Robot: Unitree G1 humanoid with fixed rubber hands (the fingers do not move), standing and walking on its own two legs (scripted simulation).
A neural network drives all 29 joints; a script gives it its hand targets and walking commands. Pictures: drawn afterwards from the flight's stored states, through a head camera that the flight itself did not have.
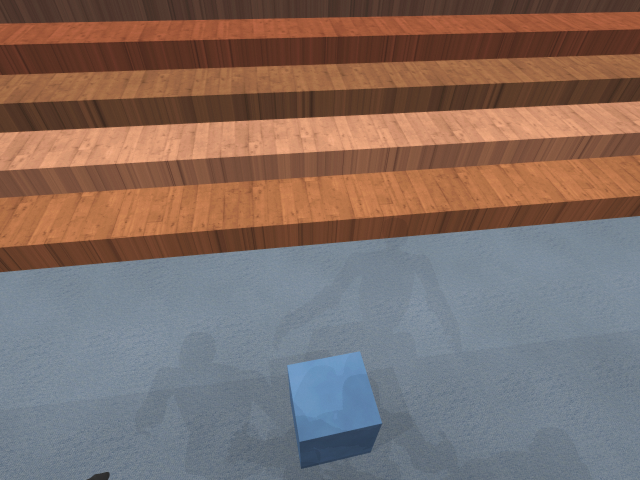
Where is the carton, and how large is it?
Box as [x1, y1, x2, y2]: [287, 351, 381, 468]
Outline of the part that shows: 359,351 287,365 290,401 301,468 370,452 380,427 381,421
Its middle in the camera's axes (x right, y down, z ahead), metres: +0.02 +0.49 +1.10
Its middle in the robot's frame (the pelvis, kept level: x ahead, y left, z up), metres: +0.46 -0.03 -0.66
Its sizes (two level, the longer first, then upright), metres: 0.210 0.200 0.250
